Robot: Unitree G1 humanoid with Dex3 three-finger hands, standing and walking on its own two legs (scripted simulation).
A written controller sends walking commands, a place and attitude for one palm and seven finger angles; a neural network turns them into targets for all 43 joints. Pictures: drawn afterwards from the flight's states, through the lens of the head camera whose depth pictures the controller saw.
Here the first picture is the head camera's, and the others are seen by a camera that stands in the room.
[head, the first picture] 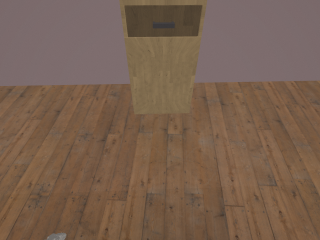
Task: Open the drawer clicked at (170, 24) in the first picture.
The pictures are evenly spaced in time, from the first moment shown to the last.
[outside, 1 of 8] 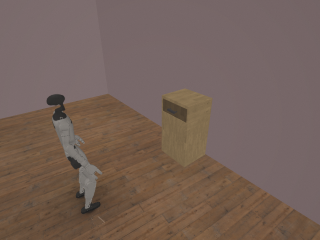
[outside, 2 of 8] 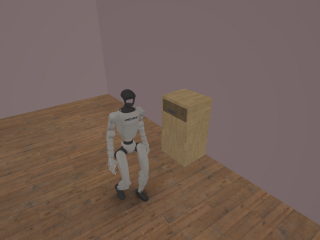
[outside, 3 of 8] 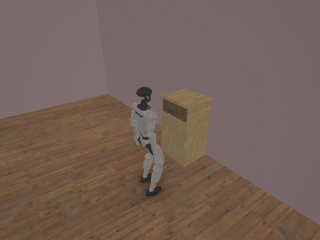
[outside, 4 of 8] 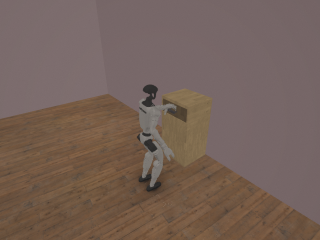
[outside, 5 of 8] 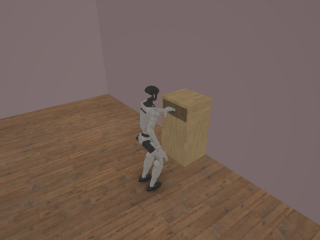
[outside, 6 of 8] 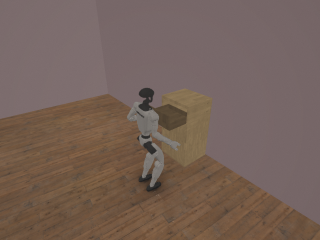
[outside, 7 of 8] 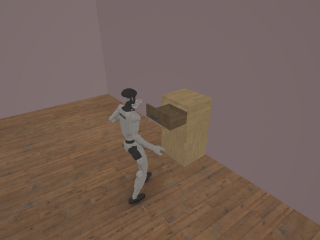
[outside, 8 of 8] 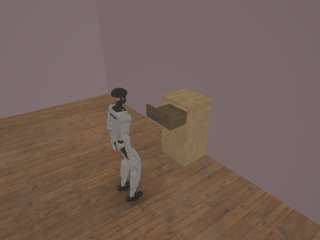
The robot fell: no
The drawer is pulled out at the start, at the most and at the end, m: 0.00 0.30 0.28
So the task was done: yes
